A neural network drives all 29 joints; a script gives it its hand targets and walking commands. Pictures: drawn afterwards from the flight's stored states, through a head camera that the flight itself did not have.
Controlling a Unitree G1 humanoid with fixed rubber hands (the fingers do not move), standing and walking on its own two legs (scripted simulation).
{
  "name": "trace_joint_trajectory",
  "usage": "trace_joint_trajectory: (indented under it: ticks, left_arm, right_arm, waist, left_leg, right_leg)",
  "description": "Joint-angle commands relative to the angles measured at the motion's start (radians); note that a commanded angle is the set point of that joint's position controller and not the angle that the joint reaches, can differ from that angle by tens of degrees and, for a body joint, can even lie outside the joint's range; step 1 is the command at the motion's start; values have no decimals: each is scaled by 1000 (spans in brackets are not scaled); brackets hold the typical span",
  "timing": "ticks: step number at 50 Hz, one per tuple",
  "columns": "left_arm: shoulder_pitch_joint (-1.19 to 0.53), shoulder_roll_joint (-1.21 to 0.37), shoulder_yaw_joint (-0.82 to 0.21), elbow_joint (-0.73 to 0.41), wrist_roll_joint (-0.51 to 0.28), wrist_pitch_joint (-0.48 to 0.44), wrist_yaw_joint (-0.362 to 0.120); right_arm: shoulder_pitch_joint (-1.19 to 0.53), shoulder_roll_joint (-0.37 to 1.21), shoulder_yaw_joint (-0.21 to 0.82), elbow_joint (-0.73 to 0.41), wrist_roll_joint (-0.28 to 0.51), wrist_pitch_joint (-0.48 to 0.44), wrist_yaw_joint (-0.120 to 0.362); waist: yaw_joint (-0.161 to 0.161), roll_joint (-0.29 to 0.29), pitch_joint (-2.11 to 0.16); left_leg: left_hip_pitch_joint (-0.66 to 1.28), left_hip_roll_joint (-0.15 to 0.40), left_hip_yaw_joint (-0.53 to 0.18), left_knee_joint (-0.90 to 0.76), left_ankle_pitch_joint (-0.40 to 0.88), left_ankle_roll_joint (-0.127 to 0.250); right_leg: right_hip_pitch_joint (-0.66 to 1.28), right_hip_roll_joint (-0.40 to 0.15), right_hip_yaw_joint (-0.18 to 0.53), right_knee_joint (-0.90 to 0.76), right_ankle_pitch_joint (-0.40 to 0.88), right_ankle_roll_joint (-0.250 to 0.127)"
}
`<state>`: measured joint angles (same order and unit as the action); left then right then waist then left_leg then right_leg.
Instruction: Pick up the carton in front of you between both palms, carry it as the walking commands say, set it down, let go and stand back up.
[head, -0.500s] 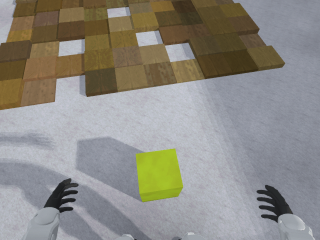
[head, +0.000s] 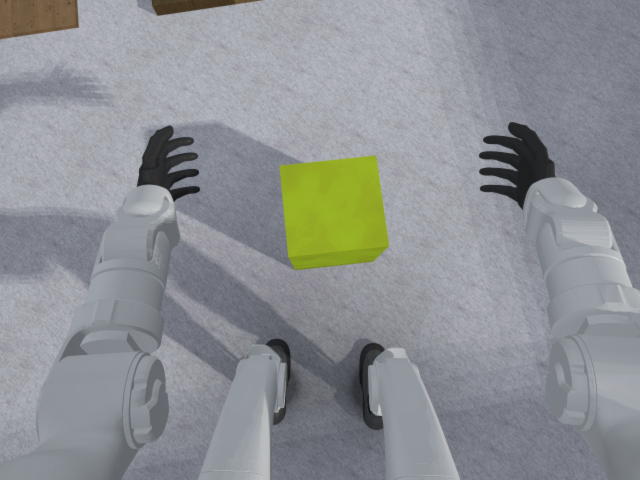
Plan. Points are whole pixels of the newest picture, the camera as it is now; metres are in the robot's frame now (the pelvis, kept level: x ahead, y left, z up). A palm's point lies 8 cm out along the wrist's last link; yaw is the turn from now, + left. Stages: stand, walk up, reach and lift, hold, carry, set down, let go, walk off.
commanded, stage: reach and lift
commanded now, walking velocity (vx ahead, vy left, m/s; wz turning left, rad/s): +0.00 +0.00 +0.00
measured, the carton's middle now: (331, 219) +0.53 -0.01 -0.55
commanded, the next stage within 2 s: none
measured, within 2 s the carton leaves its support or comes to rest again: leaves its support in 1.98 s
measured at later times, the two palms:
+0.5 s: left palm (206, 162) +0.52 +0.19 -0.18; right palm (458, 131) +0.57 -0.18 -0.17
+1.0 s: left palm (243, 211) +0.50 +0.18 -0.42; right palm (428, 190) +0.55 -0.20 -0.40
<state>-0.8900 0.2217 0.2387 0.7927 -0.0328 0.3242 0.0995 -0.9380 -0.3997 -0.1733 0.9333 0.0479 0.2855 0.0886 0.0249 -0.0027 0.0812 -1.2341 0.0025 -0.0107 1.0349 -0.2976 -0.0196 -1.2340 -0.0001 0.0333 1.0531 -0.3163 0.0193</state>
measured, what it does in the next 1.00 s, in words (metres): lowers itself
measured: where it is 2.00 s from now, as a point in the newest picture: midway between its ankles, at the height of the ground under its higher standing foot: (324, 399)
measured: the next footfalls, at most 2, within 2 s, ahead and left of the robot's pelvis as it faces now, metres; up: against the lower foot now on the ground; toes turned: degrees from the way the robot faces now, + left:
none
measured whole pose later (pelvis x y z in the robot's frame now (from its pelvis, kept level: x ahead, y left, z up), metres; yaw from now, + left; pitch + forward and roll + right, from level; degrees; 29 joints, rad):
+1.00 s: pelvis -0.02 +0.00 -0.25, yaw +2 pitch +44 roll +3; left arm -1.32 0.21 0.24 0.86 -0.13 0.15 0.18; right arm -1.48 -0.53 -0.08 1.10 0.18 0.13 0.00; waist 0.04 -0.01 0.24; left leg -2.20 -0.05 -0.02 1.96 -0.53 -0.06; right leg -2.21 0.05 0.08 2.00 -0.56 0.05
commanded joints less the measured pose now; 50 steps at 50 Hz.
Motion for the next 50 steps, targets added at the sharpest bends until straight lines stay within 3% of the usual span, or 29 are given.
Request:
trace_joint_trajectory:
  ticks: [1,2,3,4,5,6,7,8,9,12,13,15,16,18,19,21,25,26,27,35,38,39,40,41,42,43,44,45,50]
  left_arm:
    - [-374,101,36,-120,-1,-31,1]
    - [-366,93,96,-5,10,-26,-7]
    - [-425,30,7,-71,-8,-34,-7]
    - [-491,73,101,-35,49,-43,10]
    - [-388,82,146,36,48,-51,29]
    - [-493,23,97,-62,50,-78,23]
    - [-417,31,149,-4,51,-87,23]
    - [-480,22,131,-55,49,-110,25]
    - [-476,36,134,-22,52,-121,21]
    - [-462,29,183,-78,105,-150,32]
    - [-444,104,252,-120,118,-160,33]
    - [-415,25,180,-158,110,-173,4]
    - [-404,58,228,-175,144,-189,-18]
    - [-386,39,190,-188,111,-195,-22]
    - [-423,-42,133,-176,58,-190,-24]
    - [-374,21,243,-116,132,-191,-23]
    - [-344,-56,263,-11,175,-221,-36]
    - [-315,-80,230,-41,132,-250,-48]
    - [-336,-58,217,13,150,-245,-36]
    - [-378,42,162,-47,59,-278,17]
    - [-470,37,82,-62,-26,-253,40]
    - [-551,-5,7,-49,-81,-236,50]
    - [-590,-5,-27,-92,-117,-237,67]
    - [-552,47,25,-141,-89,-232,75]
    - [-619,88,16,-144,-100,-210,88]
    - [-610,37,-35,-151,-119,-200,88]
    - [-684,74,-41,-53,-146,-175,99]
    - [-607,106,2,-51,-95,-186,97]
    - [-689,110,24,13,-80,-195,77]
  right_arm:
    - [-357,-128,-22,-79,-9,-28,0]
    - [-449,-144,-46,-35,-27,-24,-6]
    - [-514,-165,-95,-58,-54,-36,-11]
    - [-550,-219,-126,49,-77,-44,-7]
    - [-507,-156,-53,81,-99,-44,0]
    - [-546,-189,-148,57,-99,-72,-2]
    - [-575,-160,-114,54,-112,-79,8]
    - [-577,-152,-129,31,-111,-106,19]
    - [-587,-138,-109,32,-91,-115,11]
    - [-587,-101,-122,61,-108,-111,8]
    - [-684,-77,-98,-113,-94,-132,-4]
    - [-550,-93,-152,14,-149,-114,-13]
    - [-582,8,-80,-108,-108,-118,-29]
    - [-632,-41,-105,-119,-128,-133,-37]
    - [-663,-43,-180,-111,-161,-144,-38]
    - [-589,-7,-167,-30,-176,-138,-60]
    - [-414,16,-233,51,-211,-175,-69]
    - [-442,136,-112,11,-166,-181,-57]
    - [-447,-12,-251,69,-188,-196,-74]
    - [-533,-34,-25,-39,-22,-221,-104]
    - [-610,-138,-2,-20,19,-204,-110]
    - [-685,-185,-13,-38,13,-210,-100]
    - [-702,-235,-33,2,25,-223,-98]
    - [-673,-242,-1,-34,72,-221,-98]
    - [-734,-296,17,-36,59,-212,-109]
    - [-775,-248,64,-9,144,-188,-99]
    - [-851,-272,41,-7,102,-179,-97]
    - [-777,-246,52,11,141,-166,-98]
    - [-802,-189,94,114,135,-166,-89]
  waist:
    - [-31,-42,-761]
    - [22,-50,-824]
    - [-59,5,-822]
    - [-2,22,-890]
    - [25,-96,-943]
    - [-78,-14,-923]
    - [29,-73,-902]
    - [-34,-57,-948]
    - [33,-35,-1069]
    - [27,-61,-1102]
    - [116,-133,-1204]
    - [38,-89,-1191]
    - [113,-124,-1179]
    - [62,-135,-1283]
    - [1,-129,-1207]
    - [56,-78,-1133]
    - [-15,-2,-978]
    - [73,-92,-1020]
    - [-21,-27,-1001]
    - [68,-93,-1095]
    - [39,-54,-1143]
    - [-70,-78,-1157]
    - [-65,-30,-1230]
    - [41,-19,-1329]
    - [-37,-51,-1414]
    - [44,-51,-1328]
    - [-83,-165,-1302]
    - [66,-90,-1264]
    - [57,-130,-1042]
  left_leg:
    - [314,-65,48,-110,-20,-26]
    - [277,-61,86,-88,-79,-33]
    - [306,-69,66,-90,-79,-48]
    - [388,-63,44,-57,-23,-56]
    - [348,-66,69,-30,44,-50]
    - [286,-60,53,-30,18,-60]
    - [261,-75,88,-56,49,-49]
    - [225,-72,61,-41,72,-61]
    - [288,-76,81,-29,147,-56]
    - [202,-84,93,-17,230,-48]
    - [182,-88,105,22,295,-43]
    - [174,-93,96,33,316,-32]
    - [38,-94,118,46,300,-25]
    - [-13,-102,122,51,352,-39]
    - [-62,-106,99,47,354,-45]
    - [-49,-111,117,80,382,-49]
    - [-153,-91,94,198,341,-54]
    - [-139,-98,77,217,368,-40]
    - [-250,-81,70,279,287,-66]
    - [-316,-84,88,538,268,-41]
    - [-265,-81,84,611,193,-47]
    - [-178,-79,76,647,163,-49]
    - [-92,-76,52,680,285,-43]
    - [6,-79,82,701,324,-42]
    - [-52,-79,99,756,285,-49]
    - [-70,-68,104,726,207,-48]
    - [-187,-63,63,747,139,-33]
    - [-207,-62,103,738,110,-34]
    - [-399,-48,118,799,2,-37]
  right_leg:
    - [265,48,-80,-101,2,-6]
    - [293,45,-56,-136,-77,8]
    - [266,61,-91,-93,-23,-2]
    - [120,56,-70,-72,-40,-9]
    - [230,66,-86,-61,17,12]
    - [181,56,-87,-40,62,6]
    - [237,73,-78,-68,53,-2]
    - [195,69,-87,-42,87,-11]
    - [281,83,-79,-25,172,-4]
    - [320,81,-69,17,299,19]
    - [426,83,-45,37,362,15]
    - [442,75,-36,18,420,12]
    - [510,60,6,31,496,12]
    - [609,62,22,76,633,-6]
    - [553,65,-13,108,621,5]
    - [388,64,0,86,565,14]
    - [116,74,14,174,525,-2]
    - [94,62,3,199,541,-7]
    - [9,68,-17,277,443,1]
    - [-192,58,-44,541,344,26]
    - [-247,43,-61,614,203,16]
    - [-322,51,-98,606,128,10]
    - [-381,34,-67,619,168,-2]
    - [-380,43,-82,673,170,21]
    - [-273,32,-73,699,206,-1]
    - [-266,35,-87,699,137,12]
    - [-237,23,-119,747,144,29]
    - [-251,34,-80,753,108,26]
    - [-313,17,-61,811,38,34]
